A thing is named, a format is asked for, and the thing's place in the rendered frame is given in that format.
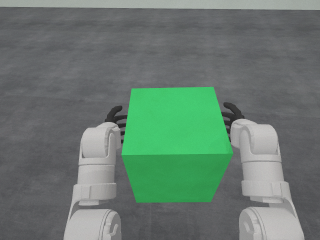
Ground right robot upper arm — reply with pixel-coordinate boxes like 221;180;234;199
239;206;304;240

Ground carton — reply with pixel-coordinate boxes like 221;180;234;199
121;87;234;203

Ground left robot upper arm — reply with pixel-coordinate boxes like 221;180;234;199
64;209;122;240

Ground right robot hand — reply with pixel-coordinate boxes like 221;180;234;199
221;102;245;142

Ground right robot forearm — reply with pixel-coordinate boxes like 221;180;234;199
230;119;305;240

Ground left robot forearm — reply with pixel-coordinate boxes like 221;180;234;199
63;122;122;240

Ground left robot hand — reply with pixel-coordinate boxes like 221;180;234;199
104;105;128;144

